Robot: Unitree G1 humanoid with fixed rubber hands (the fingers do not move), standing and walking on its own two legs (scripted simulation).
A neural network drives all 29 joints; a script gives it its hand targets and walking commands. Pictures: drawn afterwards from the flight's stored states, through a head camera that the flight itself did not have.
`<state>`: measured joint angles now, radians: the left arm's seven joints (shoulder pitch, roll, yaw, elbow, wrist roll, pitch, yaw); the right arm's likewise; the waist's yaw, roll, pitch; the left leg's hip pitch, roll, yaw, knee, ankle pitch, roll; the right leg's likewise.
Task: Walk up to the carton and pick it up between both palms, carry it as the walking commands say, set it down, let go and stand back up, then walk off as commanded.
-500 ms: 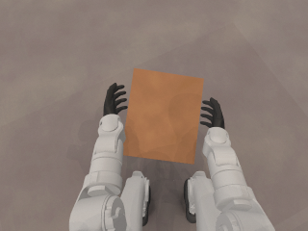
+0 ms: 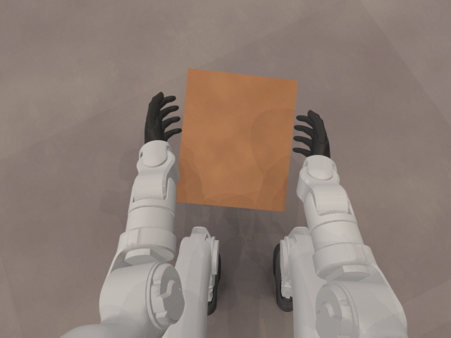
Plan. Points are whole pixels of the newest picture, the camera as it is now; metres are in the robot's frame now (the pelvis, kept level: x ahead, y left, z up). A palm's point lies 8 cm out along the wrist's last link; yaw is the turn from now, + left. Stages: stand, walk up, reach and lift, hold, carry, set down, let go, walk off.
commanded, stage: set down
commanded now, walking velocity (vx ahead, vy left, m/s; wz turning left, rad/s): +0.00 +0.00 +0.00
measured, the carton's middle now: (234, 143) +0.46 +0.04 -0.18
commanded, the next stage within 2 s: none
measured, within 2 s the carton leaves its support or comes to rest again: neither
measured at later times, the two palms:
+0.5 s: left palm (168, 140) +0.46 +0.17 -0.16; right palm (302, 152) +0.45 -0.11 -0.18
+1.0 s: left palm (175, 145) +0.48 +0.18 -0.25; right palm (292, 149) +0.48 -0.10 -0.27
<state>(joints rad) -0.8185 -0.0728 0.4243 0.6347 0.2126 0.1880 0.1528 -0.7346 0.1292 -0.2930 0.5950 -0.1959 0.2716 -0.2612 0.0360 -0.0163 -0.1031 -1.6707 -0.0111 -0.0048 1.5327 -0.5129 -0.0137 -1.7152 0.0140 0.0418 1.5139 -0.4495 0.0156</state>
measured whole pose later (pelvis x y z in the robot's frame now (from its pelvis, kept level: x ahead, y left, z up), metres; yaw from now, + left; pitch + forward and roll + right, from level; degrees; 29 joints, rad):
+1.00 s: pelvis -0.02 +0.00 -0.12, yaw +1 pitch +41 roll +1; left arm -1.17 0.02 0.45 0.64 0.20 0.24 0.17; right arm -1.14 0.00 -0.33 0.66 -0.17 0.29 -0.25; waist 0.04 -0.02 0.16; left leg -2.08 -0.03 -0.01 1.92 -0.56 -0.02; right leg -2.12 0.01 0.04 1.89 -0.49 0.03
